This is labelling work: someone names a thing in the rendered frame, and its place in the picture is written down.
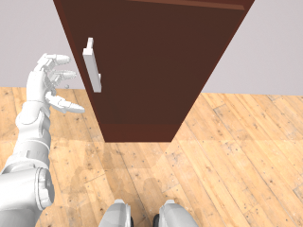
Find robot left upper arm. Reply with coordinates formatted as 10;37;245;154
0;167;55;227

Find right robot thigh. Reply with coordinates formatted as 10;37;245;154
159;203;199;227

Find cupboard door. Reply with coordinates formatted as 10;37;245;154
60;0;245;125

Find left robot shin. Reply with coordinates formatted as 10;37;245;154
114;199;125;203

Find handle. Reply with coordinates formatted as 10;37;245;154
82;37;101;93

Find robot left hand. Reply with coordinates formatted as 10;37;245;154
26;53;85;114

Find robot left forearm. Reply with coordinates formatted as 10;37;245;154
0;100;51;175

